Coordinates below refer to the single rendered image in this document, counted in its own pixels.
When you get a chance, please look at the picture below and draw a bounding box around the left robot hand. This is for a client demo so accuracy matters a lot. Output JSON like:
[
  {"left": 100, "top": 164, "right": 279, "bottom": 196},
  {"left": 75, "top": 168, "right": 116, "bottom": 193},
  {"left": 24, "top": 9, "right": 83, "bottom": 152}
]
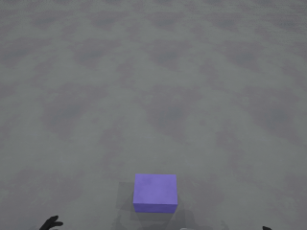
[{"left": 39, "top": 216, "right": 63, "bottom": 230}]

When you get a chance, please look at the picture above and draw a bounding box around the carton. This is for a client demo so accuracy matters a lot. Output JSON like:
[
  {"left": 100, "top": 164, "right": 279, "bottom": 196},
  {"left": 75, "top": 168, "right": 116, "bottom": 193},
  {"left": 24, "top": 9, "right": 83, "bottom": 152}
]
[{"left": 132, "top": 173, "right": 177, "bottom": 214}]

